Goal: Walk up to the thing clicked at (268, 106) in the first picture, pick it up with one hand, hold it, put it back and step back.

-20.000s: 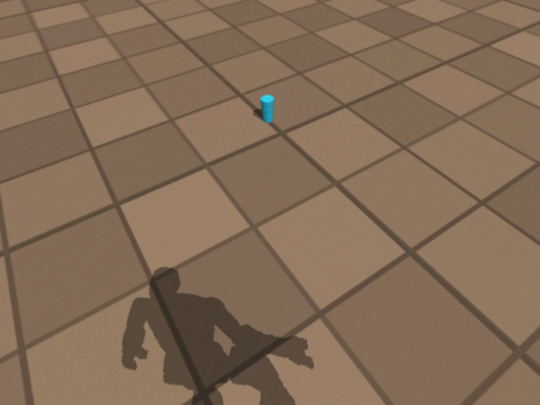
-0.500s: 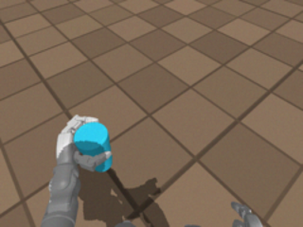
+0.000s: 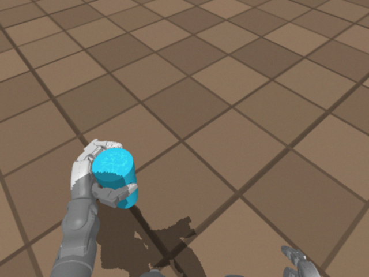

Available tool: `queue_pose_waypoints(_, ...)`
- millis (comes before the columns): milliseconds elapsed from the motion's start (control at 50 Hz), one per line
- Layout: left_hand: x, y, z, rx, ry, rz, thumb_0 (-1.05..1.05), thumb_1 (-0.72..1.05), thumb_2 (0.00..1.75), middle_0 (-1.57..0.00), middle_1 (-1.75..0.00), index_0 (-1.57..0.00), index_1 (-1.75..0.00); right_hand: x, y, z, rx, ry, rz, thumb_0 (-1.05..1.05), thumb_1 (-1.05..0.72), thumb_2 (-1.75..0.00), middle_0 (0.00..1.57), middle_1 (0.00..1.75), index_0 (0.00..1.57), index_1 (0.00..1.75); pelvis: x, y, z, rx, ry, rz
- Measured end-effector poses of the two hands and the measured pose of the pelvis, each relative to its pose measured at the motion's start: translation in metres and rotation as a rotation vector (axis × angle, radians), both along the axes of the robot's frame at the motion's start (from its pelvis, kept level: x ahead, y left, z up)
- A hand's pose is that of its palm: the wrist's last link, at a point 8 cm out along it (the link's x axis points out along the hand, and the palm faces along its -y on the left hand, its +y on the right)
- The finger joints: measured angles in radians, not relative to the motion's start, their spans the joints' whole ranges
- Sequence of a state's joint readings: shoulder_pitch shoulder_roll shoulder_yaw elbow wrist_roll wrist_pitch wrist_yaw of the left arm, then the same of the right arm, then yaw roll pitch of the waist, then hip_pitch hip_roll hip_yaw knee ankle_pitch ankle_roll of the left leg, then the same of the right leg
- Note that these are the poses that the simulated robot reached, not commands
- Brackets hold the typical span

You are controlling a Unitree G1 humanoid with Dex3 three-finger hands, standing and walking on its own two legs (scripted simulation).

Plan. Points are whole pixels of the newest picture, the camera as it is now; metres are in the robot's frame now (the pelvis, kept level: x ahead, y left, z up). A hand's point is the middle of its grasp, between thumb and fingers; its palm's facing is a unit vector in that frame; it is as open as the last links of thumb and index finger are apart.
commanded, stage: hold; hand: left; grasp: from the side
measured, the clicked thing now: (120, 182) +0.32 +0.16 +0.01
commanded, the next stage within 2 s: crouch in 0.68 s
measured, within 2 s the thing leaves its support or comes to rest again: neither
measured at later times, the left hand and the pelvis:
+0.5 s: hand (113, 173) +0.32 +0.17 +0.05, palm faces +0.11 -0.99 -0.04, open 10.9 cm; pelvis +0.00 +0.00 +0.00, yaw +0 degrees
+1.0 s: hand (115, 178) +0.32 +0.17 +0.03, palm faces +0.15 -0.99 -0.02, open 10.9 cm; pelvis -0.01 +0.00 -0.01, yaw +0 degrees
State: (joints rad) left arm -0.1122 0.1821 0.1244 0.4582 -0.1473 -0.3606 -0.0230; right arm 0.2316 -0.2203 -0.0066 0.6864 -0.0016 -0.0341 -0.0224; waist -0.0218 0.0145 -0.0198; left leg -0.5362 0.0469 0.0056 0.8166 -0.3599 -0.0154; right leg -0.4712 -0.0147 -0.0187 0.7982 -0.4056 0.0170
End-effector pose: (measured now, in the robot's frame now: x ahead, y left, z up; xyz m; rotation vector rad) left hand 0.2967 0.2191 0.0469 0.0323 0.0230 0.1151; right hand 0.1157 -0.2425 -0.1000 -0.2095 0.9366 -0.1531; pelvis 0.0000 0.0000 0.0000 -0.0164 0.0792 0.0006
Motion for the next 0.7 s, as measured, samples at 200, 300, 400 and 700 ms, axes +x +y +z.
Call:
queue_pose_waypoints(200,-0.0021,0.0022,-0.0003,0.005,-0.004,0.001,0.03,-0.50,1.05,-0.75,-1.03,-0.66,-1.06,-0.0015,0.0007,-0.0004,0.000,0.000,0.000,0.01,-0.94,-0.91,0.20,0.30,0.20,0.30,-0.0016,0.0014,-0.0009,-0.001,0.001,0.000)
queue_pose_waypoints(300,-0.0027,0.0020,-0.0025,0.003,0.000,0.000,0.03,-0.50,1.05,-0.75,-1.03,-0.66,-1.06,-0.0023,0.0020,-0.0009,0.003,0.001,0.004,0.01,-0.94,-0.91,0.20,0.30,0.20,0.30,-0.0030,0.0019,-0.0014,-0.002,0.003,0.000)
queue_pose_waypoints(400,-0.0034,0.0006,-0.0007,0.007,-0.002,-0.007,0.03,-0.50,1.05,-0.75,-1.04,-0.66,-1.07,-0.0024,0.0030,-0.0009,0.005,-0.005,0.003,0.01,-0.94,-0.91,0.20,0.30,0.20,0.30,-0.0029,0.0023,-0.0012,-0.002,0.001,-0.001)
queue_pose_waypoints(700,-0.0007,0.0021,0.0012,0.001,-0.001,0.003,0.03,-0.50,1.05,-0.75,-1.04,-0.66,-1.07,-0.0048,0.0032,0.0011,0.006,-0.010,-0.002,0.01,-0.94,-0.91,0.20,0.30,0.20,0.30,-0.0053,0.0027,-0.0001,-0.001,-0.004,-0.003)
